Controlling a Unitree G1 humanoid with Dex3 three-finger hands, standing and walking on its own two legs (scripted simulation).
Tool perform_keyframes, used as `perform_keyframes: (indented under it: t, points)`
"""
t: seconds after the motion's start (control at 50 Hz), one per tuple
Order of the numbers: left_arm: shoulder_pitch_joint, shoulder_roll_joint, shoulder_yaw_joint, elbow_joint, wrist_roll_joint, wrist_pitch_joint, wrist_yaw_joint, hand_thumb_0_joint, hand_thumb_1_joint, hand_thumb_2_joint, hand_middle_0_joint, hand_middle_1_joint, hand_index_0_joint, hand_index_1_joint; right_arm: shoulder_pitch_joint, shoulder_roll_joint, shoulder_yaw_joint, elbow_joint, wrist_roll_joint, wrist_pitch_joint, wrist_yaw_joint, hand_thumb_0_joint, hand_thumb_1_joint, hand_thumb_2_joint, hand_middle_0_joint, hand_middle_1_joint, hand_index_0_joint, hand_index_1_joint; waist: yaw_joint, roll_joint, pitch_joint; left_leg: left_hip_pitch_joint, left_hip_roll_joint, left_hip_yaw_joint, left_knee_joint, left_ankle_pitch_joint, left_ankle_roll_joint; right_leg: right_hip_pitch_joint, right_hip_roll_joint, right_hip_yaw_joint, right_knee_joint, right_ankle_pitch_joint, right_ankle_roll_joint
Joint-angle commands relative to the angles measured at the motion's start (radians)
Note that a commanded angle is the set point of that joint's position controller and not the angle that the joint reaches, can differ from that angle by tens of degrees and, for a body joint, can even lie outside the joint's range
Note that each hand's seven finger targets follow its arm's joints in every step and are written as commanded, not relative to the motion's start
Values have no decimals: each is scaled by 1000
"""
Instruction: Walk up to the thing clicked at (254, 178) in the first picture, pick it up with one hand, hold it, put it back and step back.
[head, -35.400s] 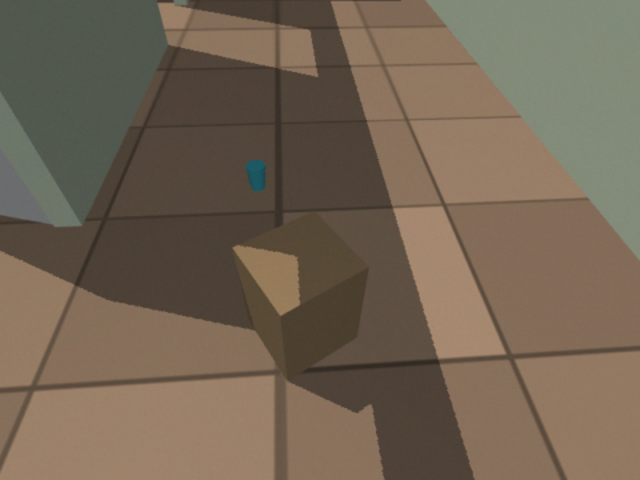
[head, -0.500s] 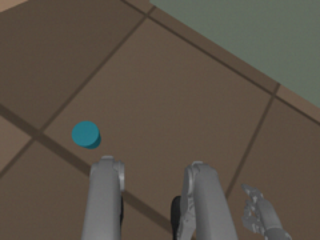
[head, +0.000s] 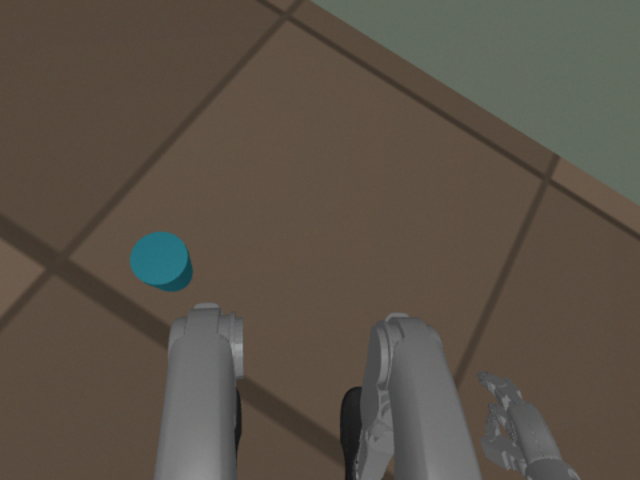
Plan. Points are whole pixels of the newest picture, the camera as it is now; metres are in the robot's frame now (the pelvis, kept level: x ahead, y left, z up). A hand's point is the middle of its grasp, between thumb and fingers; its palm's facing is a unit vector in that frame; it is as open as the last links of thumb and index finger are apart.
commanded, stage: go down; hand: left
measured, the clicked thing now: (167, 266) +0.41 +0.27 -0.34
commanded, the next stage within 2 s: approach in 0.28 s
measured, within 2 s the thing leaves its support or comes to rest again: neither
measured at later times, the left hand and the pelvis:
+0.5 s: hand out of the picture +0.32 +0.44 -0.03, palm faces +0.27 -0.95 -0.12, open 17.5 cm; pelvis +0.00 +0.00 -0.02, yaw -1 degrees
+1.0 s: hand (74, 283) +0.35 +0.37 -0.23, palm faces +0.21 -0.98 +0.02, open 17.6 cm; pelvis -0.01 +0.00 -0.10, yaw -6 degrees
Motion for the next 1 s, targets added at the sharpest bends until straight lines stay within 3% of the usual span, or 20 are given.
perform_keyframes:
  t: [0.0,0.16,0.18,0.36,0.38,0.42,0.48,0.56,0.6,0.68,0.76,0.8,0.82,0.88,0.92,0.98]
  points:
    - [-106,413,88,-163,-40,-58,-1,0,-546,144,-36,-112,-27,-121,102,-232,-81,-64,9,-31,-25,0,-921,-911,199,300,199,300,47,237,-590,511,-11,35,-290,117,24,214,35,-16,-214,134,-54]
    - [-108,433,103,-158,-48,-67,-15,0,-558,131,-34,-95,-22,-106,97,-238,-75,-65,9,-26,-20,0,-921,-912,199,300,199,300,52,261,-569,501,-8,25,-286,89,20,177,35,-23,-182,117,-54]
    - [-125,439,103,-165,-50,-68,-17,0,-557,133,-34,-98,-23,-109,98,-237,-72,-65,8,-27,-20,0,-924,-912,199,300,199,300,41,264,-563,493,-7,23,-283,76,21,170,35,-26,-178,108,-54]
    - [-109,456,126,-147,-74,-75,-43,0,-580,162,-54,-110,-18,-146,92,-244,-63,-65,6,-29,-18,0,-938,-916,199,300,199,300,45,242,-584,464,-13,39,-238,119,25,198,37,-23,-168,132,-53]
    - [-125,483,141,-163,-79,-81,-44,0,-611,82,-59,-72,-31,-99,92,-243,-60,-66,6,-30,-18,0,-910,-908,197,300,198,300,48,232,-594,460,-13,43,-229,125,26,207,38,-21,-170,134,-51]
    - [-104,444,138,-93,-96,-85,-55,0,-611,64,-69,-89,-42,-114,89,-240,-52,-61,3,-31,-16,0,-924,-911,197,300,198,300,31,186,-561,415,-14,46,-196,135,30,212,42,-21,-170,139,-47]
    - [-127,384,119,-38,-126,-124,-77,0,-611,57,-69,-84,-45,-107,76,-242,-38,-53,-6,-38,-16,0,-923,-911,197,300,198,300,-2,171,-501,377,-11,30,-167,127,29,164,47,-39,-135,133,-48]
    - [-155,352,106,46,-161,-194,-101,0,-611,49,-72,-83,-47,-106,51,-255,-14,-57,-22,-50,-7,0,-920,-910,197,300,198,300,-23,152,-489,358,-5,18,-110,134,24,147,55,-56,-90,143,-48]
    - [-182,321,74,70,-170,-229,-109,0,-611,50,-69,-79,-46,-101,38,-258,-5,-58,-34,-50,-5,0,-914,-908,197,300,198,300,-33,160,-472,347,-1,18,-92,119,19,138,58,-60,-81,133,-48]
    - [-189,353,79,109,-164,-295,-96,0,-611,29,-78,-70,-57,-89,7,-281,21,-63,-64,-46,5,0,-908,-905,198,300,198,300,-27,189,-465,351,7,8,-46,114,10,116,69,-80,-34,129,-49]
    - [-225,442,102,67,-137,-367,-62,0,-611,31,-79,-76,-60,-93,-36,-294,50,-64,-103,-26,14,0,-910,-905,198,300,198,300,-17,263,-490,350,15,12,1,112,6,137,78,-87,5,137,-47]
    - [-206,420,84,105,-116,-390,-43,0,-611,41,-76,-83,-58,-97,-58,-301,65,-65,-121,-12,18,0,-914,-906,198,300,198,300,-34,288,-460,355,21,4,14,107,1,116,82,-102,30,137,-46]
    - [-190,429,96,106,-110,-404,-32,0,-611,53,-75,-92,-55,-109,-64,-307,72,-64,-130,-6,21,0,-916,-907,198,300,198,300,-33,299,-460,368,25,-4,19,122,-3,116,85,-110,43,150,-47]
    - [-174,410,85,134,-107,-451,-11,0,-611,54,-71,-101,-57,-112,-105,-324,102,-72,-151,17,27,0,-920,-908,198,300,199,300,-57,346,-419,386,33,-36,19,139,-16,93,87,-142,91,162,-47]
    - [-155,345,48,172,-114,-478,0,0,-611,54,-70,-109,-59,-118,-130,-332,117,-82,-163,28,34,0,-926,-908,198,300,199,300,-90,332,-395,382,37,-50,40,134,-17,81,89,-159,103,165,-44]
    - [-165,320,7,217,-112,-521,22,0,-611,46,-72,-111,-64,-118,-155,-346,146,-88,-185,40,41,0,-931,-908,198,300,199,300,-123,317,-360,361,39,-64,82,131,-17,94,92,-177,116,176,-41]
